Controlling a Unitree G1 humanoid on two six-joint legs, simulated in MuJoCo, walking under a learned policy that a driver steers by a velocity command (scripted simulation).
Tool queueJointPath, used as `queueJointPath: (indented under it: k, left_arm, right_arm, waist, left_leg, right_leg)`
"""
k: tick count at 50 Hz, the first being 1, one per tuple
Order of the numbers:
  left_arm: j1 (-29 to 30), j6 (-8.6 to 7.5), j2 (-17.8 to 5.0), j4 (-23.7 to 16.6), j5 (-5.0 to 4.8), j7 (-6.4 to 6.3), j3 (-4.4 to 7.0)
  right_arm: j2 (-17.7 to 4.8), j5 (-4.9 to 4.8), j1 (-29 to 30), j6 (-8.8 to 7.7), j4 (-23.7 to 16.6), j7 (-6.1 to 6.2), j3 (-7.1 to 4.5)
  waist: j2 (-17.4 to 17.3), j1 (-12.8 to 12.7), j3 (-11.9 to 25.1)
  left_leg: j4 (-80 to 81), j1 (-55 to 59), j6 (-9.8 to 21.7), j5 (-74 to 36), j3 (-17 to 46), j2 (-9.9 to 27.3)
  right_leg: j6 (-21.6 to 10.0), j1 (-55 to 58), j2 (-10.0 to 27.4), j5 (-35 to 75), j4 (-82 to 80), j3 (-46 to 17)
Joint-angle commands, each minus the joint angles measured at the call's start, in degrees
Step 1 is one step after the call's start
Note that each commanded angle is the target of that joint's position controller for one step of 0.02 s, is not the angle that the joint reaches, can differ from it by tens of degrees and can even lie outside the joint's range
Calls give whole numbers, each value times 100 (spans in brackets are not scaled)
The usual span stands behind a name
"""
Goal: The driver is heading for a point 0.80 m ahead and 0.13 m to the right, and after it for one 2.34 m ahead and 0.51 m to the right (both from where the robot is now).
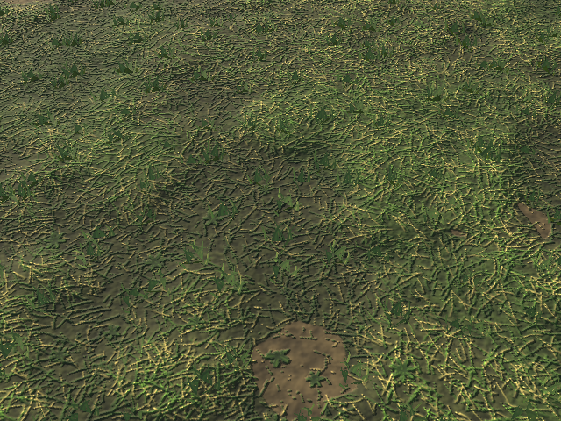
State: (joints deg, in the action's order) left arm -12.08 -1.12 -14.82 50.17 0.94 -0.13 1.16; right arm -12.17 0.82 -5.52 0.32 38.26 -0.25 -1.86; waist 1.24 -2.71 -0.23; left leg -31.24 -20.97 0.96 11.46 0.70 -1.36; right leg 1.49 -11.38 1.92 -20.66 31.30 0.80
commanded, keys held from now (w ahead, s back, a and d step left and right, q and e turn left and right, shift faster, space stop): w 1.00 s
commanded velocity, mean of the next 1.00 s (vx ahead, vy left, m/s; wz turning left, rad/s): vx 0.40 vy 0.00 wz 0.01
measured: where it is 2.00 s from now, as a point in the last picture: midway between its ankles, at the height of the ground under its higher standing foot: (314, 258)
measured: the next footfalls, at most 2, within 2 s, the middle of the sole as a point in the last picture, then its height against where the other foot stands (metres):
left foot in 0.58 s outside the picture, level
right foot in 1.14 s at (355, 382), level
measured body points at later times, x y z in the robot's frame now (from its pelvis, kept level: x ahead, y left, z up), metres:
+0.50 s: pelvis +0.13 +0.00 +0.00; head +0.16 +0.00 +0.45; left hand +0.06 +0.27 -0.13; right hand +0.36 -0.23 -0.08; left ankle +0.27 +0.12 -0.70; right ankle -0.05 -0.13 -0.73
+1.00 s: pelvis +0.36 +0.02 +0.01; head +0.37 +0.02 +0.46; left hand +0.55 +0.27 -0.08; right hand +0.38 -0.26 -0.11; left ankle +0.29 +0.12 -0.73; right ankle +0.55 -0.15 -0.68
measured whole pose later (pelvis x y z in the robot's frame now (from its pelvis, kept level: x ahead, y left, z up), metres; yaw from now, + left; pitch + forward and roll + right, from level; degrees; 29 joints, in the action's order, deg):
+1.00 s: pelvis +0.36 +0.02 +0.01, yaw +0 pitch +1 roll +2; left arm -5.5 -3.7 -15.2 45.9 -0.6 0.6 2.8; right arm -15.3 -0.7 -20.5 -4.4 49.7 -0.1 -3.1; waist 1.9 3.9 0.3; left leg -12.2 -1.1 2.8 12.5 -2.9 -3.5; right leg 1.6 -37.8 7.0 3.6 37.3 -2.1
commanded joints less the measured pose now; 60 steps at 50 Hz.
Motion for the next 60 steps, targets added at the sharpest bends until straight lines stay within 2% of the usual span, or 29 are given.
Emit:
queueJointPath:
  k: [1,6,8,10,11,13,14,15,18,21,24,26,28,29,30,31,32,33,34,36,41,46,51,54,56,57,58,59,60]
  left_arm:
    - [-355,99,-678,-118,-6,-42,133]
    - [-220,-67,-485,-138,-83,-54,119]
    - [-216,-186,-455,-149,-118,-21,130]
    - [-464,-285,-489,-21,-139,25,161]
    - [-719,-315,-588,111,-143,41,201]
    - [-1396,-310,-1191,370,-210,44,395]
    - [-1535,-291,-1113,348,-185,48,386]
    - [-1670,-298,-967,345,-140,35,345]
    - [-1569,-227,-845,286,-161,-12,298]
    - [-952,-161,-806,80,-145,-46,250]
    - [-1017,-278,-1158,83,-230,-54,359]
    - [-1055,-292,-1204,135,-286,-65,396]
    - [-1099,-243,-1124,158,-217,-87,381]
    - [-1101,-238,-854,21,-64,-90,288]
    - [-1865,-347,23,-81,-126,-44,57]
    - [-1367,-461,-647,-100,-287,14,217]
    - [-792,-509,-910,-318,-404,39,304]
    - [-548,-522,-842,-377,-350,8,285]
    - [-544,-492,-783,-364,-244,-18,308]
    - [-867,-347,-639,-260,-223,-34,319]
    - [-92,-210,-541,-515,-107,-73,315]
    - [783,-312,-399,-726,-122,17,254]
    - [1426,-385,-395,-995,-193,172,200]
    - [1217,-443,-583,-1028,-208,247,242]
    - [-38,-472,-955,-660,-179,204,450]
    - [-1136,-467,-1414,-443,-117,148,588]
    - [-1475,-436,-1923,-301,-88,163,696]
    - [-1479,-450,-1287,-357,-143,182,535]
    - [-1031,-462,-1032,-443,-125,164,444]
  right_arm:
    - [-762,0,142,-80,-341,-34,-207]
    - [-964,-116,-477,-119,-136,56,-314]
    - [-998,-143,-606,-190,-85,62,-330]
    - [-940,-172,-261,-246,-182,48,-318]
    - [-842,-192,64,-276,-295,25,-298]
    - [-589,-174,503,-455,-536,-27,-243]
    - [-697,-186,704,-517,-584,-34,-264]
    - [-738,-232,781,-545,-620,-53,-290]
    - [-536,-302,908,-555,-665,-184,-208]
    - [-223,-219,893,-560,-678,-375,-84]
    - [-572,-218,702,-478,-671,-331,-205]
    - [-824,-208,299,-434,-578,-232,-321]
    - [-1126,-212,-1034,-369,-135,-124,-516]
    - [-1472,-172,-1991,-322,79,-32,-615]
    - [-1863,-63,-2053,-373,140,-83,-580]
    - [-1394,-117,-1794,-433,114,-107,-464]
    - [-1206,-150,-1328,-480,108,-114,-385]
    - [-1113,-139,-963,-514,109,-131,-344]
    - [-1003,-79,-717,-550,125,-162,-316]
    - [-842,-40,-513,-623,193,-166,-277]
    - [-1050,-63,-873,-677,512,-55,-318]
    - [-1232,-134,-1234,-590,722,43,-339]
    - [-1320,-191,-1631,-461,1010,52,-366]
    - [-1411,-217,-1569,-376,1081,61,-403]
    - [-1291,-195,-1417,-314,1068,72,-346]
    - [-981,-78,-1464,-320,925,83,-205]
    - [-323,-86,-2081,-461,810,36,-16]
    - [-902,-209,-1764,-589,901,13,-133]
    - [-1203,-341,-1241,-666,748,-17,-215]
  waist:
    - [-480,40,303]
    - [-778,255,93]
    - [-892,233,110]
    - [-771,6,138]
    - [-487,-155,142]
    - [923,-317,-32]
    - [1097,-461,-363]
    - [856,-486,-557]
    - [441,-384,-667]
    - [631,-156,-614]
    - [721,63,-476]
    - [749,376,-202]
    - [583,1037,563]
    - [-175,1356,1215]
    - [-1916,733,2142]
    - [-1357,888,1608]
    - [-992,765,651]
    - [-469,572,270]
    - [-421,368,90]
    - [-675,72,124]
    - [-425,159,-275]
    - [-339,486,-343]
    - [-410,739,-436]
    - [-595,550,-315]
    - [-521,-92,439]
    - [96,-463,1386]
    - [1718,-104,1936]
    - [1139,-361,1921]
    - [824,-313,1147]
  left_leg:
    - [485,820,381,-396,702,547]
    - [870,903,888,1755,1628,989]
    - [1010,949,1071,1716,2115,1235]
    - [766,642,961,928,1824,1092]
    - [338,262,761,233,1255,797]
    - [-1477,-1465,152,-453,-340,-139]
    - [-1961,-2498,48,1422,-394,-27]
    - [-2665,-3342,32,2298,-216,163]
    - [-2750,-4135,73,1487,-113,619]
    - [-1378,-1867,25,-178,-544,352]
    - [-708,-583,160,-703,-546,122]
    - [-320,-45,355,-640,-546,-16]
    - [-146,1797,610,-691,-601,-142]
    - [-248,3373,894,-384,662,910]
    - [1007,4324,1798,1266,3796,2316]
    - [1781,3712,1645,2258,4411,2248]
    - [1860,2853,1412,2193,3570,2134]
    - [1935,2037,1295,1466,2857,1915]
    - [2017,1429,1213,888,2279,1652]
    - [2307,862,1189,508,1664,1385]
    - [2693,741,1353,140,1107,1381]
    - [2646,1093,1167,-326,540,1275]
    - [2239,1821,1081,-493,423,1497]
    - [1787,2197,943,-1061,534,1680]
    - [249,2015,683,-2717,148,1249]
    - [-1583,981,439,-1736,-184,902]
    - [-3525,-1451,40,1596,-187,-210]
    - [-4273,-2149,93,2108,627,-12]
    - [-4397,-2535,209,1623,574,298]
  right_leg:
    - [-100,-496,46,218,-439,2]
    - [-331,-1059,-137,-458,255,204]
    - [-487,-1084,-124,-388,373,117]
    - [-690,-553,-44,-140,-63,-26]
    - [-780,-38,101,54,-446,-216]
    - [-1187,1418,1058,1022,-1183,-1766]
    - [-1536,1841,1731,1996,-1430,-2452]
    - [-1755,2328,2043,2554,-1441,-2719]
    - [-1440,2766,1831,2658,-1633,-1943]
    - [-1070,959,1014,2550,-2120,-732]
    - [-1015,667,1084,3134,-2252,-486]
    - [-872,1089,1176,4505,-1618,-342]
    - [-639,629,931,5256,102,-82]
    - [-467,-643,610,3377,1948,15]
    - [-242,-2083,-461,-1062,3913,-427]
    - [-309,-2693,-242,-1077,4591,-928]
    - [-416,-3048,58,-562,4618,-717]
    - [-454,-2827,345,-30,4360,-598]
    - [-445,-2554,518,294,4077,-572]
    - [-403,-2019,703,585,3739,-614]
    - [-94,-2765,794,1482,2606,-530]
    - [44,-2714,580,2578,1017,-298]
    - [-63,-2587,383,2272,105,-186]
    - [-325,-2135,235,1619,-208,-97]
    - [-622,-385,-90,1521,-454,186]
    - [-1000,1375,849,1686,-272,-849]
    - [-1932,3236,2042,520,-953,-3647]
    - [-1897,3211,2021,-295,-1456,-4209]
    - [-1633,2591,1849,-146,-1497,-3363]
Keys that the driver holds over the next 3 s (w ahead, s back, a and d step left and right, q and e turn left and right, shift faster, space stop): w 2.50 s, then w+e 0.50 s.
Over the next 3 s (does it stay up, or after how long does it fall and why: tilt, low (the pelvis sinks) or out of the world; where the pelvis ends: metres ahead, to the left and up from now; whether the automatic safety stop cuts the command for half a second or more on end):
stays up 1.46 0.01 0.01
